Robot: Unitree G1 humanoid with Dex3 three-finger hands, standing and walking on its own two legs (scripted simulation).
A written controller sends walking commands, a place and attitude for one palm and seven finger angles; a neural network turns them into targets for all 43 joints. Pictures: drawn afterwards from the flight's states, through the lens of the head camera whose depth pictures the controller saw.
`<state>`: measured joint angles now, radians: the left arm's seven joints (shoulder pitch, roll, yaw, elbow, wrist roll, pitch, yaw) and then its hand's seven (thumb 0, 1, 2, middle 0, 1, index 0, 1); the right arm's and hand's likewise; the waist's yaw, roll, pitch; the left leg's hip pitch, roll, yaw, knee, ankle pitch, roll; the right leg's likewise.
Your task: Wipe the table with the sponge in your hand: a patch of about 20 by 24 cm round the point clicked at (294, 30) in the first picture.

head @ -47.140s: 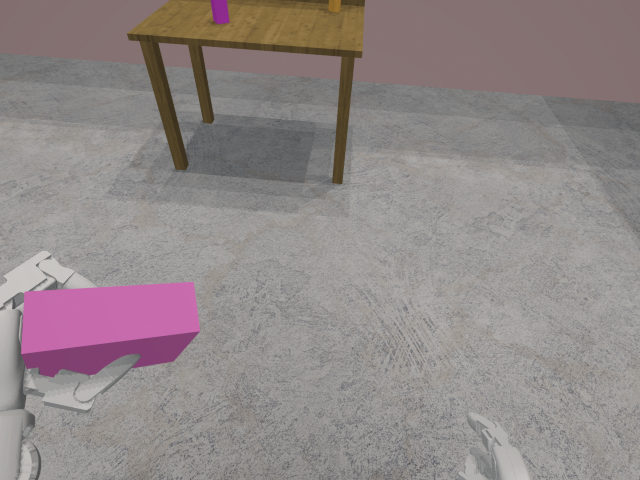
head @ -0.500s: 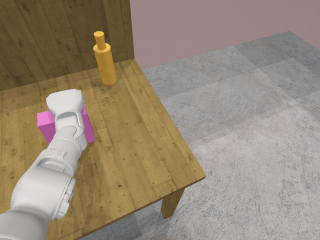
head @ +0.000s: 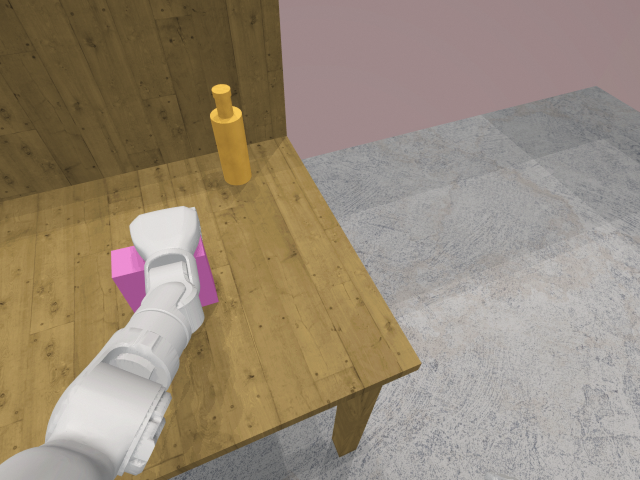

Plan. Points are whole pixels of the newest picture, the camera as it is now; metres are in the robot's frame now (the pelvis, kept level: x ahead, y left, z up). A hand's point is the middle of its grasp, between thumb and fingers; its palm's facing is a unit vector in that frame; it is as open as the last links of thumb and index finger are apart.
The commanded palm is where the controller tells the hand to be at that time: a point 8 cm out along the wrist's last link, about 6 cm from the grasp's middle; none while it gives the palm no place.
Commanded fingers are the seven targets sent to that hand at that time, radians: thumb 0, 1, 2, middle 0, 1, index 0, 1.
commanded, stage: wipe back along the middle lane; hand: left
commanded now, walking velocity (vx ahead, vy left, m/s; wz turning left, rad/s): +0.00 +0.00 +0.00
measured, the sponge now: (173, 287) +0.40 +0.24 -0.04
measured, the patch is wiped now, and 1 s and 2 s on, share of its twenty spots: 0.40 0.65 0.90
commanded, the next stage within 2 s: slide across to the third lane in 1.18 s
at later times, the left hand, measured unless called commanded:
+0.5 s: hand (184, 291) +0.36 +0.20 +0.02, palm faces -0.04 -0.02 -1.00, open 9.1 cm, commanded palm +0.32 +0.18 +0.05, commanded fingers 0.00 0.10 1.30 -1.20 -1.60 -1.20 -1.60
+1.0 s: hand (192, 314) +0.32 +0.18 +0.02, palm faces -0.05 -0.02 -1.00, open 9.1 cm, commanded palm +0.28 +0.16 +0.05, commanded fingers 0.00 0.10 1.30 -1.20 -1.60 -1.20 -1.60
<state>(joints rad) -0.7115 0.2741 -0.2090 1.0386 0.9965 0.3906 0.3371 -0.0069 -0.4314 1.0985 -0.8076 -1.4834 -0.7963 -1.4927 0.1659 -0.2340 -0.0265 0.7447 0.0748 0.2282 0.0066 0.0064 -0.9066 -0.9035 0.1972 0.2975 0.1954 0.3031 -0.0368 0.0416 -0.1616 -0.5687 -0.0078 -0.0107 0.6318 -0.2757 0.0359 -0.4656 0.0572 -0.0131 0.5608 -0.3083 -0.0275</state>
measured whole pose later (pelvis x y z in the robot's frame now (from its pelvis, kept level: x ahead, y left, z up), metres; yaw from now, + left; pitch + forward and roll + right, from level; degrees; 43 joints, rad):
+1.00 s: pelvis -0.01 -0.02 +0.00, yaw +1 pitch +5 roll -1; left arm -0.37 0.18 -0.36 0.65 0.99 0.52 0.31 0.01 -0.43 1.10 -0.80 -1.50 -0.79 -1.50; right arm 0.09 -0.24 0.00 0.70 0.10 0.27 0.01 0.01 -0.91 -0.90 0.20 0.30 0.19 0.30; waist 0.04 0.06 -0.15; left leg -0.41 -0.01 -0.01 0.58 -0.25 0.02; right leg -0.33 0.05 -0.02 0.56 -0.31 -0.05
